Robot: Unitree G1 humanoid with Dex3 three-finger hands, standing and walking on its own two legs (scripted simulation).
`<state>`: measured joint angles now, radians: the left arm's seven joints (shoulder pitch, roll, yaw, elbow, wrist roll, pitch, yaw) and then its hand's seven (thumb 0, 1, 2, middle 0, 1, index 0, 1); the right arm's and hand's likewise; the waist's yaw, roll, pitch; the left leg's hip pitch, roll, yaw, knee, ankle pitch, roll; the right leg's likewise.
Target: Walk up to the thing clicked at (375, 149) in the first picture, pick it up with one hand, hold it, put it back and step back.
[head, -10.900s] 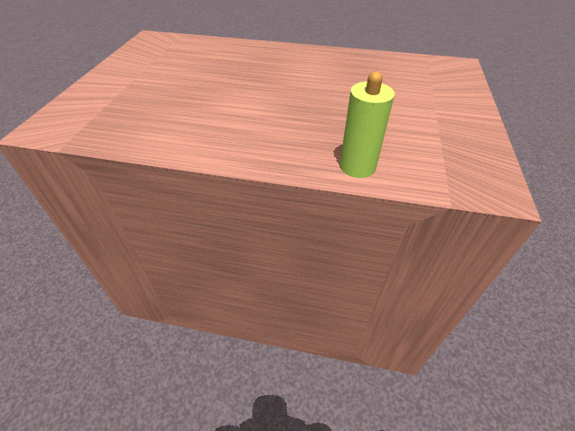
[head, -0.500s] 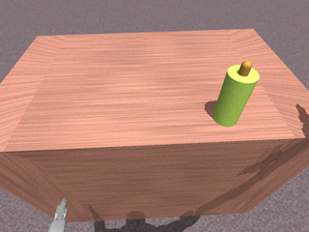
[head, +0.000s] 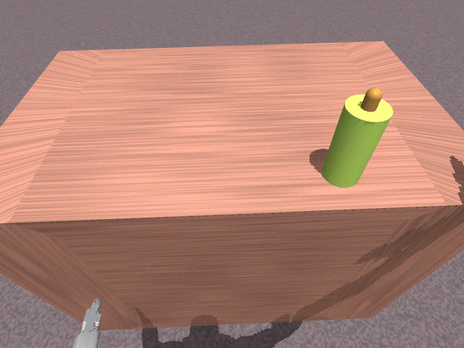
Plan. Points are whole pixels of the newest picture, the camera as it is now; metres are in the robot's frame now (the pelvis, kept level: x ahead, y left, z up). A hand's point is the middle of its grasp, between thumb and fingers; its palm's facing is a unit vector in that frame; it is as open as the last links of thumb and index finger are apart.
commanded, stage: go down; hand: right
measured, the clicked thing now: (355, 137) +0.45 -0.20 +0.14
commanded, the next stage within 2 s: approach in 0.10 s
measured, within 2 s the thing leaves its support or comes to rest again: neither
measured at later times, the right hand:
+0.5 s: hand out of the picture +0.37 -0.36 +0.19, palm faces +0.15 +0.99 +0.00, open 17.7 cm
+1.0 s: hand (370, 156) +0.45 -0.24 +0.09, palm faces +0.14 +0.99 +0.02, open 17.6 cm
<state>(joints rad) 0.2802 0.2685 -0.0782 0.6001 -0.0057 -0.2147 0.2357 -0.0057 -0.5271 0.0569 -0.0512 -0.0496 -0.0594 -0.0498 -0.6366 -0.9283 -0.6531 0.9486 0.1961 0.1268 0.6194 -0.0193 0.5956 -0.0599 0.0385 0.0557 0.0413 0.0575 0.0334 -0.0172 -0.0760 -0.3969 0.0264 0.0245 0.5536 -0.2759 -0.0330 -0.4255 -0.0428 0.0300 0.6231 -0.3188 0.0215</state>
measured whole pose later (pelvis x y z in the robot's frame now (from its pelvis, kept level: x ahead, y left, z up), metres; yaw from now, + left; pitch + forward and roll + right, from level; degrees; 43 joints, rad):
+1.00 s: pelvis -0.01 +0.00 -0.02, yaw +2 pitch +13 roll +2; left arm 0.30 0.23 -0.01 0.45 0.02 -0.16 0.11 -0.01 -0.52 0.04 -0.07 -0.06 -0.08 -0.06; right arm -0.68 -0.50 -0.46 0.93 0.15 -0.18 0.24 -0.02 0.55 -0.06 0.03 0.05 0.03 0.05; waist 0.10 -0.01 -0.10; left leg -0.63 0.01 0.00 0.76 -0.35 -0.04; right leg -0.64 -0.06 0.01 0.82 -0.40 0.02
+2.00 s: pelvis -0.02 +0.00 -0.02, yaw +2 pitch +11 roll +1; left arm 0.36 0.23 0.04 0.33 0.00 -0.11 0.03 -0.01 -0.54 0.07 -0.05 -0.05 -0.05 -0.05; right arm -0.71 -0.39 -0.38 0.89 0.10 -0.17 0.04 -0.02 0.40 -0.34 0.82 0.59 0.82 0.59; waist 0.09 -0.01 -0.09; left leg -0.61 0.02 -0.02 0.76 -0.34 -0.04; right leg -0.61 -0.05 0.00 0.81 -0.38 0.02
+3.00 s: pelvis +0.00 +0.00 -0.01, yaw +2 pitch +6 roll +1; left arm 0.30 0.23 0.05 0.43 -0.02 -0.12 0.08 -0.01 -0.55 0.08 -0.06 -0.05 -0.06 -0.06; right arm -0.65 -0.36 -0.34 0.72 0.12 0.01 0.02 -0.01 0.38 -1.08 0.70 0.98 0.71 0.99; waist 0.06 -0.02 -0.06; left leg -0.45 0.03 -0.01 0.66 -0.32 -0.04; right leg -0.44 -0.04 0.00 0.69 -0.36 0.02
